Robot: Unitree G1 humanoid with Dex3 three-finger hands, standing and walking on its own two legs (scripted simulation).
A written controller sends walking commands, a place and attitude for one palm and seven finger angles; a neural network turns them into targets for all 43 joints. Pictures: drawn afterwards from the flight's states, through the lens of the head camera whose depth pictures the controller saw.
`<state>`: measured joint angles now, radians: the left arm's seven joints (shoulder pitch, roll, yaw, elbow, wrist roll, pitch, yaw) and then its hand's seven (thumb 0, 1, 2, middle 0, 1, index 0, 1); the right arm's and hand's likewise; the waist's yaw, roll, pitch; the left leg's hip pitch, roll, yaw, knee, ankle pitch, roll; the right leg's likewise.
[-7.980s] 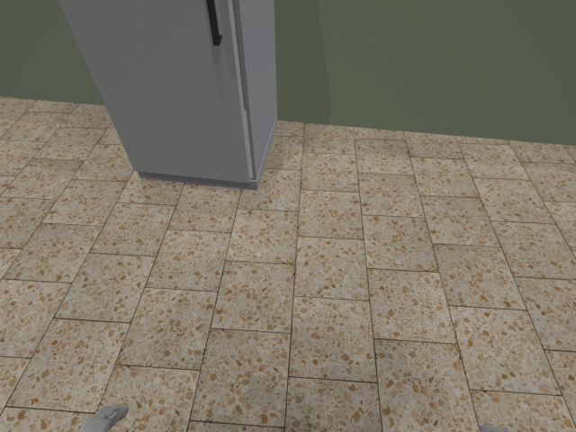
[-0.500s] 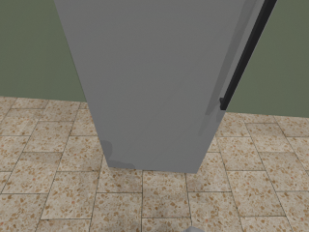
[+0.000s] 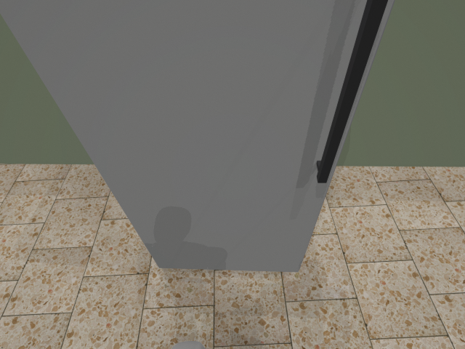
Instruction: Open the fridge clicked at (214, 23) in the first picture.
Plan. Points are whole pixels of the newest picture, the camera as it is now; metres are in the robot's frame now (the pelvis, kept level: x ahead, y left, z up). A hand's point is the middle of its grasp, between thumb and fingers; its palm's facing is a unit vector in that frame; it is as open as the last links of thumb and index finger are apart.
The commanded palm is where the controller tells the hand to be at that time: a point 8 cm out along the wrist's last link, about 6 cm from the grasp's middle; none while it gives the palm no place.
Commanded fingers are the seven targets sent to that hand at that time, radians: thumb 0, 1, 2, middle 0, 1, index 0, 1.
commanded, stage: come to a stop and stand still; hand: right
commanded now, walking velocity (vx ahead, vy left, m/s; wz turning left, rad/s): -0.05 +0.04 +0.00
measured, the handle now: (345, 89) +0.49 -0.17 +0.20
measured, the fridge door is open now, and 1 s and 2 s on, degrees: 0 0 0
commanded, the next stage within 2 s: look again from close up in 1.62 s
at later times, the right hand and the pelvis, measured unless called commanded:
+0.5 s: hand out of the picture +0.05 -0.13 -0.17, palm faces +0.03 +0.98 -0.21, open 7.3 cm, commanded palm none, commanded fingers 0.00 -0.90 -0.90 0.20 0.30 0.20 0.30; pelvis -0.04 +0.06 -0.01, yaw -2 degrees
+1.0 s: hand out of the picture -0.07 -0.16 -0.18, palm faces +0.04 +0.98 -0.22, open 7.3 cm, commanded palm none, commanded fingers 0.00 -0.90 -0.90 0.20 0.30 0.20 0.30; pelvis -0.06 +0.03 +0.00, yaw -2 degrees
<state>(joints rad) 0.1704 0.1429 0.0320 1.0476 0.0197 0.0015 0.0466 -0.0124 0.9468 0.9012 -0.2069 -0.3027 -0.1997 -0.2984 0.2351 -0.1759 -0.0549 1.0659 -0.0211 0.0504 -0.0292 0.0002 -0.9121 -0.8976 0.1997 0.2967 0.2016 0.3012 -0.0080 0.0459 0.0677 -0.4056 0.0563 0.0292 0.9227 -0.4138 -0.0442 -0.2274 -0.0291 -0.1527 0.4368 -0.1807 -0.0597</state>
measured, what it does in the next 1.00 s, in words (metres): steps on the spot: left foot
